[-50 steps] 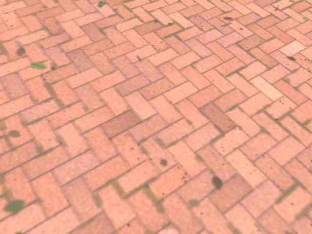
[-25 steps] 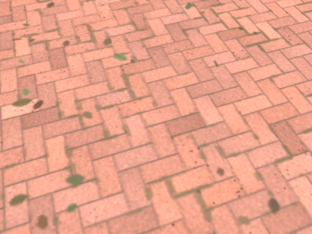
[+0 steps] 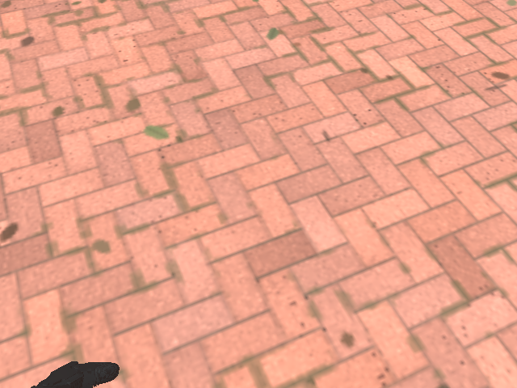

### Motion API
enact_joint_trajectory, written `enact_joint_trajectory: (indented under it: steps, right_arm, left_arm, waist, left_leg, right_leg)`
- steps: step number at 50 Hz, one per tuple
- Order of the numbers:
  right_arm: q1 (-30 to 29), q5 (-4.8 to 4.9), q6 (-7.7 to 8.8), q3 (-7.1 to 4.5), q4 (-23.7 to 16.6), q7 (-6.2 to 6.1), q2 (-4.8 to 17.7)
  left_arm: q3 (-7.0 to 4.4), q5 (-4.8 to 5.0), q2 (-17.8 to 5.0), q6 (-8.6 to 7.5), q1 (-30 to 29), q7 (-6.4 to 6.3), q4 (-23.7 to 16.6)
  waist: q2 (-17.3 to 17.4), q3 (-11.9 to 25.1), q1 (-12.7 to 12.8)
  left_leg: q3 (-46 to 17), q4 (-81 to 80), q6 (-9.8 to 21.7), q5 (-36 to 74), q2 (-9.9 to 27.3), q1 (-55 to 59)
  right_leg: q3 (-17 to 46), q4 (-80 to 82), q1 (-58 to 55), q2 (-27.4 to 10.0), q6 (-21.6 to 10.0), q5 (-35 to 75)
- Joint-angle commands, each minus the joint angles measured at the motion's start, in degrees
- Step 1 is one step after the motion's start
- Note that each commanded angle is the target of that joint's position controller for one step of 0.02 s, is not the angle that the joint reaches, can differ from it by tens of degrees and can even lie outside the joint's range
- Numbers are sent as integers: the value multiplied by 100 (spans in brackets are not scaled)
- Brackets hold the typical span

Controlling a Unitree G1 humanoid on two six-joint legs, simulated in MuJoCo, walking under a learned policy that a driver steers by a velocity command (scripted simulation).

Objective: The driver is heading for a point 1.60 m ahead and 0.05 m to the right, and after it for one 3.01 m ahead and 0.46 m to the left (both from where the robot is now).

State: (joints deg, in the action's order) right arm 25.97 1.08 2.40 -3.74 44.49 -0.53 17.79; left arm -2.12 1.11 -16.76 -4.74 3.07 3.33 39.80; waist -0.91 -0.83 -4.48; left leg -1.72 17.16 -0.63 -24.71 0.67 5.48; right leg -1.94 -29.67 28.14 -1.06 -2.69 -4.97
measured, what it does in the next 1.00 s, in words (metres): walks ahead: left foot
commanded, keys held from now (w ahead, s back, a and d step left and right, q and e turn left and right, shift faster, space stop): w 1.00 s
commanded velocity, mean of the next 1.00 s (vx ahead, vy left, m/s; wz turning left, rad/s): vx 0.49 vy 0.00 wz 0.01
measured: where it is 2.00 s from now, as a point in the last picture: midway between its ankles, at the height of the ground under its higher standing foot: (247, 203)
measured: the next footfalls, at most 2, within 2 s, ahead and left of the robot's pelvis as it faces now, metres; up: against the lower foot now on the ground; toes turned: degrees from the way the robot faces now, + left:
left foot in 0.54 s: +0.48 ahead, +0.12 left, +0.00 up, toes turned +1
right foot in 1.08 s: +0.78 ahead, -0.13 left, +0.00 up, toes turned -2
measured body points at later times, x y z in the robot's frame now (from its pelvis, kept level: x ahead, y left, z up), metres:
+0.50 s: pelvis +0.27 +0.00 +0.01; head +0.31 +0.00 +0.46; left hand +0.27 +0.28 -0.12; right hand +0.50 -0.23 -0.07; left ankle +0.45 +0.12 -0.70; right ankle +0.12 -0.11 -0.72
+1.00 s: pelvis +0.56 +0.00 +0.01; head +0.59 +0.00 +0.46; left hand +0.78 +0.23 -0.07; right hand +0.57 -0.28 -0.11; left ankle +0.45 +0.11 -0.72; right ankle +0.74 -0.14 -0.69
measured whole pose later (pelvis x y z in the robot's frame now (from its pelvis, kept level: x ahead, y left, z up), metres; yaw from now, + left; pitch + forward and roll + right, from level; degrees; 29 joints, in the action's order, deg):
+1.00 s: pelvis +0.56 +0.00 +0.01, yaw -1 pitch +2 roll +2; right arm 20.7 1.0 4.0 -3.0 48.4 0.3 16.7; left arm -1.3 0.7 -15.3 -4.1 3.6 2.2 41.2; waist -2.7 -1.4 -4.7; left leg 2.5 13.3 1.6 -17.1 -3.1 2.1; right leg 1.1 -31.6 34.2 -4.5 -0.3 2.0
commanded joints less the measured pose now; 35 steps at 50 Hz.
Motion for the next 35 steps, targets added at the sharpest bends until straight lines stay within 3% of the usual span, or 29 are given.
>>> enact_joint_trajectory:
  steps: [1,2,3,4,5,6,7,9,11,13,17,20,22,24,25,26,27,28,29,30,31,32,33,34,35]
  right_arm:
    - [-168,-169,27,-42,-464,-67,540]
    - [524,-39,140,112,-573,-44,-89]
    - [0,89,237,-20,-497,-11,584]
    - [-548,185,286,-95,-639,31,821]
    - [-807,120,316,-59,-675,18,750]
    - [-936,15,317,-70,-674,17,678]
    - [-814,-1,279,-72,-630,32,598]
    - [-650,-7,183,-43,-538,31,417]
    - [-881,-66,117,-22,-611,7,344]
    - [-1268,-103,139,4,-732,3,293]
    - [-2098,-66,271,102,-909,114,80]
    - [-2597,-12,328,117,-1069,226,82]
    - [-2778,-1,350,96,-1171,298,152]
    - [-2659,-13,354,49,-1181,343,276]
    - [-2389,-24,349,-6,-1124,336,397]
    - [-1757,-38,342,-108,-957,305,568]
    - [-848,-49,322,-239,-711,243,845]
    - [-98,-196,299,-366,-619,190,1424]
    - [105,-111,293,-331,-521,223,1309]
    - [-99,-50,290,-191,-538,212,843]
    - [-541,-36,276,-140,-573,195,724]
    - [-881,-73,269,-100,-595,196,613]
    - [-1107,-127,286,-60,-618,210,485]
    - [-1228,-165,313,-42,-619,219,415]
    - [-1274,-142,352,-49,-589,225,413]
  left_arm:
    - [-477,-56,-1391,-39,2095,-152,117]
    - [-524,-125,-1760,-44,2330,-90,231]
    - [-367,-36,-1151,-63,2111,-92,172]
    - [-297,-41,-954,-55,1736,-127,145]
    - [-268,-82,-881,-40,1414,-142,91]
    - [-237,-135,-757,-37,1197,-140,63]
    - [-203,-202,-667,-59,1074,-150,37]
    - [-203,-153,-627,-128,1033,-158,77]
    - [-221,-103,-695,-174,1090,-175,173]
    - [-237,-96,-760,-159,1217,-213,253]
    - [-253,-42,-884,-79,1532,-275,379]
    - [-274,2,-975,10,1910,-291,552]
    - [-294,21,-1007,91,2017,-311,639]
    - [-327,30,-1075,160,1991,-343,679]
    - [-346,23,-1143,185,1919,-361,671]
    - [-342,13,-1153,224,1797,-376,657]
    - [-266,-39,-989,243,1793,-398,609]
    - [-79,-134,-445,167,2298,-380,395]
    - [25,-104,-175,46,2577,-335,476]
    - [-124,67,-782,-42,1968,-284,382]
    - [-152,142,-892,-99,1481,-263,213]
    - [-144,66,-838,-118,1236,-276,169]
    - [-172,-2,-797,-86,1239,-275,180]
    - [-168,-8,-713,-26,1401,-267,226]
    - [-147,-10,-594,36,1535,-273,281]
  waist:
    - [-90,1511,1301]
    - [-1882,2219,836]
    - [-1167,1706,1069]
    - [-812,912,1001]
    - [-269,531,841]
    - [-163,251,701]
    - [-330,232,529]
    - [-388,195,396]
    - [-281,-32,372]
    - [-185,-184,466]
    - [-144,-316,788]
    - [-138,-417,981]
    - [-182,-437,955]
    - [-276,-300,782]
    - [-375,-92,601]
    - [-385,328,215]
    - [-293,991,-205]
    - [689,2013,-157]
    - [1596,2580,-62]
    - [1098,1859,-212]
    - [815,1059,-102]
    - [422,611,61]
    - [420,351,262]
    - [547,339,430]
    - [574,333,515]
  left_leg:
    - [-6,3231,484,3180,609,-1993]
    - [-261,5105,125,-676,-479,-3929]
    - [-810,5702,159,-752,-214,-4584]
    - [-591,5739,250,-245,93,-4919]
    - [-407,5515,278,250,377,-4751]
    - [-364,5191,263,596,546,-4592]
    - [-400,5046,254,852,684,-4261]
    - [-313,4817,162,1011,732,-4056]
    - [-246,4430,24,1289,779,-4293]
    - [-206,3787,-81,1860,804,-4568]
    - [90,2183,-71,3031,565,-4212]
    - [137,1592,5,3170,423,-4205]
    - [95,1327,138,2872,355,-4304]
    - [124,1172,299,2400,246,-4068]
    - [232,1155,399,2149,99,-3638]
    - [410,1017,555,2154,-88,-2750]
    - [302,1115,761,2322,52,-1279]
    - [-1789,1350,1492,2067,1539,1119]
    - [-3951,460,1985,1021,2208,1931]
    - [-3562,185,1698,456,2004,1501]
    - [-2746,36,1519,770,1826,657]
    - [-2198,-125,1446,1352,1610,-142]
    - [-1786,-323,1407,1827,1408,-741]
    - [-1572,-499,1411,2031,1293,-1097]
    - [-1379,-658,1465,2193,1230,-1298]
  right_leg:
    - [1110,-123,-3610,-897,-684,-218]
    - [4158,925,-5005,-2068,-1525,-2109]
    - [4446,1506,-4646,-2004,-1345,-2885]
    - [3588,1517,-3970,-1883,-1136,-2604]
    - [2980,1558,-3250,-1685,-1050,-1887]
    - [2506,1672,-2683,-1450,-1040,-1305]
    - [2192,1819,-2323,-1297,-1023,-959]
    - [1778,2082,-1998,-1176,-1130,-499]
    - [1431,2275,-1815,-1153,-1196,-83]
    - [1140,2354,-1914,-1078,-1167,314]
    - [557,2342,-1995,-829,-919,647]
    - [595,2201,-2468,-1038,-912,661]
    - [655,1985,-2943,-1235,-850,943]
    - [676,1633,-3318,-1364,-738,1624]
    - [635,1269,-3420,-1339,-673,2490]
    - [462,478,-3355,-1169,-561,3382]
    - [256,-705,-2751,-883,-372,3221]
    - [35,-2906,-703,-256,-41,1159]
    - [669,-4107,667,499,109,-2827]
    - [982,-4554,1318,150,44,-2735]
    - [748,-4420,1505,-145,1,-2191]
    - [621,-4115,1356,-372,27,-1727]
    - [622,-3814,1072,-550,72,-1400]
    - [648,-3691,740,-648,123,-1205]
    - [612,-3580,582,-674,189,-1111]
Keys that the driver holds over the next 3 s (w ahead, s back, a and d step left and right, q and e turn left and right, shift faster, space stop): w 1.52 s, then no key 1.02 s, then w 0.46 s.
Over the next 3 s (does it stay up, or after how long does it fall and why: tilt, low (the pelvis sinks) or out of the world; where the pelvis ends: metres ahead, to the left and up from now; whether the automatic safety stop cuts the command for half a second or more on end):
stays up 1.15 -0.05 0.02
